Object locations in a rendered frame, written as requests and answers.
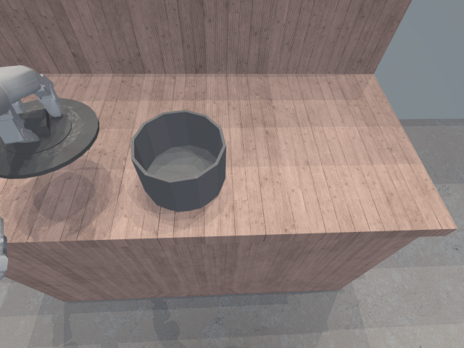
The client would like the knob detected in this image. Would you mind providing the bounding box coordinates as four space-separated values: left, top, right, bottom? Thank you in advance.
18 109 50 135

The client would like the lid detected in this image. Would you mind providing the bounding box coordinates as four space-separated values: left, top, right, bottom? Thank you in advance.
0 98 99 179

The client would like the table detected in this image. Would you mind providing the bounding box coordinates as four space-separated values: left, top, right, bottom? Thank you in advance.
0 0 457 302

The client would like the left robot hand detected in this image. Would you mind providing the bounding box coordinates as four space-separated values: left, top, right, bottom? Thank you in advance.
0 65 62 144

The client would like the pot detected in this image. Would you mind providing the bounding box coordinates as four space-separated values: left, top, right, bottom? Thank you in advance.
131 110 226 212

